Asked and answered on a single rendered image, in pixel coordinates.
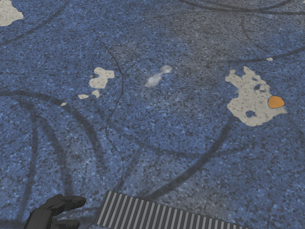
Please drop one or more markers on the left robot hand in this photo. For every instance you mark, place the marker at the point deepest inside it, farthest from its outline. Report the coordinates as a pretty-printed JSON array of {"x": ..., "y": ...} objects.
[{"x": 41, "y": 217}]

